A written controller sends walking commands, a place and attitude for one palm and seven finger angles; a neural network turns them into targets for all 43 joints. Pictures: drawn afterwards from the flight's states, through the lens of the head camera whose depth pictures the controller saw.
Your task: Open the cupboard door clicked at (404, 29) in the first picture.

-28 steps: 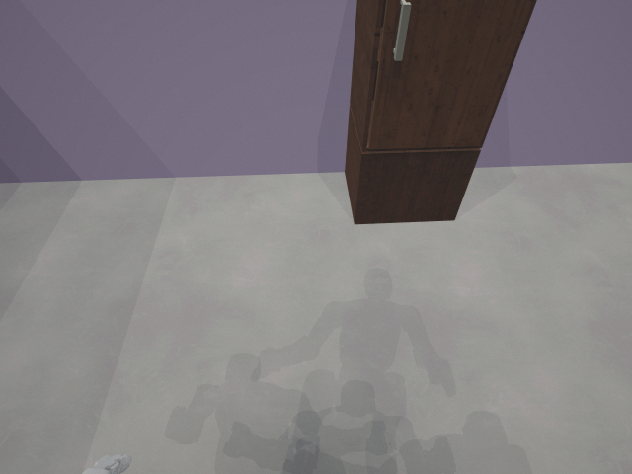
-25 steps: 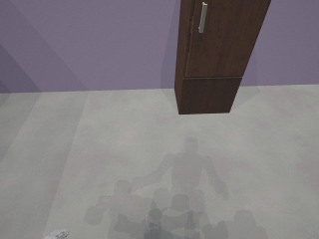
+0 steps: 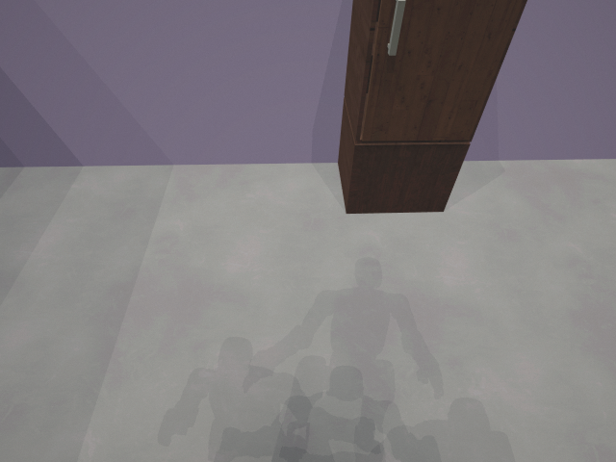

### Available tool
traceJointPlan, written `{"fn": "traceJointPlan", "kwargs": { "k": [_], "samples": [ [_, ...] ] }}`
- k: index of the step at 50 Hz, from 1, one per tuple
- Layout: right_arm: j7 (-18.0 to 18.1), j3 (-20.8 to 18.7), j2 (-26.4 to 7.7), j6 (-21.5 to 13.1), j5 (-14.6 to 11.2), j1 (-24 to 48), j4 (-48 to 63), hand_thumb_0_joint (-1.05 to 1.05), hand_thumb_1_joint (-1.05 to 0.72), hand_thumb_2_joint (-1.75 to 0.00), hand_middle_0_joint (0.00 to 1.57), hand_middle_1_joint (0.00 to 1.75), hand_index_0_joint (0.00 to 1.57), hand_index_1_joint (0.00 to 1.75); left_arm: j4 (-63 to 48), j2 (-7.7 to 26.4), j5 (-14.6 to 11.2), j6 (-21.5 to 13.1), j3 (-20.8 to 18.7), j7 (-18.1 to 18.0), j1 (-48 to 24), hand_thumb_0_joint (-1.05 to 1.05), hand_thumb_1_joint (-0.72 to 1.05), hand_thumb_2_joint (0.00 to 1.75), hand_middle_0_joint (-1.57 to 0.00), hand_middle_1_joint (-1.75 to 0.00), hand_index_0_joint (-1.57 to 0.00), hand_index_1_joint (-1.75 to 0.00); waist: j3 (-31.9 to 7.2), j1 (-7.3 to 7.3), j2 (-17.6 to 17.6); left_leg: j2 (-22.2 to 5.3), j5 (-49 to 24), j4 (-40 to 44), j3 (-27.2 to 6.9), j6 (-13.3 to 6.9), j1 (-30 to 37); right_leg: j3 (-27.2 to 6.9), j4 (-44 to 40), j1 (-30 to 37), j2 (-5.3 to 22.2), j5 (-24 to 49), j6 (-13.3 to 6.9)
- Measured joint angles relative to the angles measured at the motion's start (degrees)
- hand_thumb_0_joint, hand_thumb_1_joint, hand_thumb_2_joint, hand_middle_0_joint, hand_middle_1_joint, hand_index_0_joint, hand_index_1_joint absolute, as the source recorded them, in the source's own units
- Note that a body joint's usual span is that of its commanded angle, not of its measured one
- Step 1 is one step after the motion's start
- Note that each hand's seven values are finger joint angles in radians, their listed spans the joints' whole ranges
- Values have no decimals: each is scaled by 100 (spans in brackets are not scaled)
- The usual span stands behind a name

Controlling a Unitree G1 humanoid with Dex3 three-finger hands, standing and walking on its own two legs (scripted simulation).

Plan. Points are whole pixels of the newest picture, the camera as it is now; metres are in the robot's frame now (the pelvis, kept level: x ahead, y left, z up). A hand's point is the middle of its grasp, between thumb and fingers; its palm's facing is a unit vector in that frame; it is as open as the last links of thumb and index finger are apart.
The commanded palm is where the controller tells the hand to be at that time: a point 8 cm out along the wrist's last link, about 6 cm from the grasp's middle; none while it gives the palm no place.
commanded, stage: stand and wait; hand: left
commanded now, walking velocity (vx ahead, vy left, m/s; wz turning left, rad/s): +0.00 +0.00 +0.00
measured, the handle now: (394, 25) +1.28 -0.19 +0.08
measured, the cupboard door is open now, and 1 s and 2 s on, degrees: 0 0 0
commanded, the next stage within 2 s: look at it before walking up in 0.26 s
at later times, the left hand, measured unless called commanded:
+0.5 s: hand out of the picture +0.07 +0.25 -0.15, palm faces -0.03 -0.94 -0.33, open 7.4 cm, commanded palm none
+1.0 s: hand out of the picture +0.08 +0.25 -0.15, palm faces -0.04 -0.94 -0.34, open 7.4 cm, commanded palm none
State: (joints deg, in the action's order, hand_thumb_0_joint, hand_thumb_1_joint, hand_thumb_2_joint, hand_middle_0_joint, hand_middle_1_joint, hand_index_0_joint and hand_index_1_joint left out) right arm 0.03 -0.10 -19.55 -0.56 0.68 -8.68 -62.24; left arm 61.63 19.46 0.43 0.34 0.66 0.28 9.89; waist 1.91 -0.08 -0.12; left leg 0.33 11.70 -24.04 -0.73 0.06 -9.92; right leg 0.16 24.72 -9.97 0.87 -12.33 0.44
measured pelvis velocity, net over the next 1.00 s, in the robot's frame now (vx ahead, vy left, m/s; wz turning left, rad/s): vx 0.01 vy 0.00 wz -0.01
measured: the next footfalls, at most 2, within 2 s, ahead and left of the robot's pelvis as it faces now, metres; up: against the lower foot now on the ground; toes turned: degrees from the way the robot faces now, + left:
left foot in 1.96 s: +0.18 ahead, +0.08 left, +0.00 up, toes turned -27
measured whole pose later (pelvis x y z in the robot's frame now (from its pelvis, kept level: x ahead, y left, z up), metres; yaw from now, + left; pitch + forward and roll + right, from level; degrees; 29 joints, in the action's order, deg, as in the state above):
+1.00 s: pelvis +0.01 +0.00 +0.00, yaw -1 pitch -2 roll +0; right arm -0.1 0.1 -19.5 -0.9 0.5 -6.7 -63.7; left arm 62.5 19.6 0.6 -0.2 0.7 0.2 8.2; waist 1.8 -0.1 0.0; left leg 0.0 10.7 -20.8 -0.3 0.3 -7.8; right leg -0.2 21.8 -8.2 0.5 -11.3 0.3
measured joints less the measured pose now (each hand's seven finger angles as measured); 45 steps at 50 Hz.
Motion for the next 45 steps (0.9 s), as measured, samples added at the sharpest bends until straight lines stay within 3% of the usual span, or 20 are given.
{"fn": "traceJointPlan", "kwargs": {
  "k": [45],
  "samples": [
    [-7, 19, 1, -36, -23, 168, -152, 1, -91, -90, 20, 30, 20, 29, 100, 10, 13, -46, 6, -6, -147, 0, 91, 90, -20, -30, -20, -30, -11, 1, 13, -28, -99, 306, 39, 19, 194, -39, -275, 162, -26, 100, -9]
  ]
}}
